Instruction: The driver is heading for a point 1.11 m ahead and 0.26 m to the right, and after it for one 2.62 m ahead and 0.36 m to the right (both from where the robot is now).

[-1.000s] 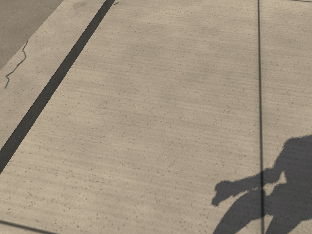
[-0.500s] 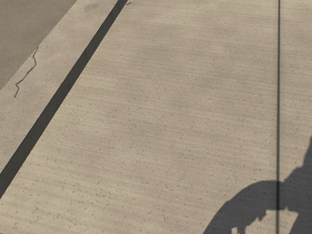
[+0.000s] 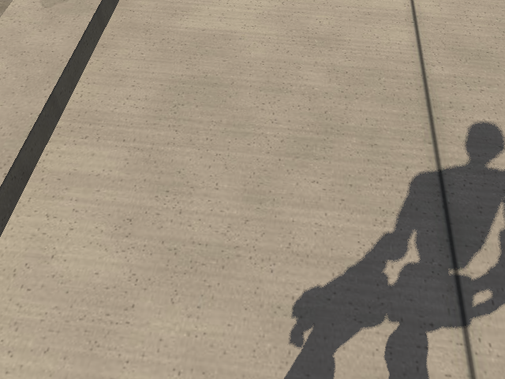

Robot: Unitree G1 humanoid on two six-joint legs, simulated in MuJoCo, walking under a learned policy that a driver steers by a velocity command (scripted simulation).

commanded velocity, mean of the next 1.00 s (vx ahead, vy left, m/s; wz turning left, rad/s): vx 0.50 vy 0.00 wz -0.48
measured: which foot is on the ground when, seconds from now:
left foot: down 0.00-0.38, up 0.40-0.80, down 0.82-1.00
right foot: up 0.00-0.34, down 0.36-0.84, up 0.86-1.00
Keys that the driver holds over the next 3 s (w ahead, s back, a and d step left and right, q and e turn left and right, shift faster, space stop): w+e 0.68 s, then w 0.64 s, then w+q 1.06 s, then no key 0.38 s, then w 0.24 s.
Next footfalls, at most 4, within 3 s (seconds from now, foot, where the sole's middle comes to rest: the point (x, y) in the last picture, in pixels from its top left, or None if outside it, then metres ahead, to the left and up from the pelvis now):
0.36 right None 0.37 -0.11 -0.77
0.82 left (269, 289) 0.68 0.00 -0.77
1.36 right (389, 251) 0.82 -0.35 -0.77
1.90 left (338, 159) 1.17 -0.22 -0.77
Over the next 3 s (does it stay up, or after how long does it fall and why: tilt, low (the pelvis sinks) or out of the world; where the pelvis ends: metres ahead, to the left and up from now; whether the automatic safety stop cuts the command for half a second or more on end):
stays up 1.43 -0.33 0.01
